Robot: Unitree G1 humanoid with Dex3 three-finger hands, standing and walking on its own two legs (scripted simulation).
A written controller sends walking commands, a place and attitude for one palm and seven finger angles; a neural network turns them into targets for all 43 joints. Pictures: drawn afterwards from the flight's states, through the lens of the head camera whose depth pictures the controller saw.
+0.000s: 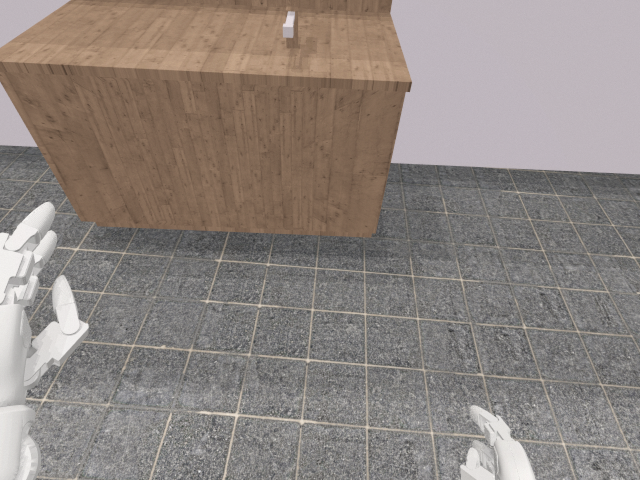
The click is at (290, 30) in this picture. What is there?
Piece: tap's lever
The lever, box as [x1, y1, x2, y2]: [283, 24, 292, 37]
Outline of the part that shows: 283,24 283,36 292,37 292,24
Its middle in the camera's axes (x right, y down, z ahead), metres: -0.09 -0.58 +1.08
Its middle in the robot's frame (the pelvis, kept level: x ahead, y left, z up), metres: +1.21 +0.17 +0.08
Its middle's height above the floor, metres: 0.85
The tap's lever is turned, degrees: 0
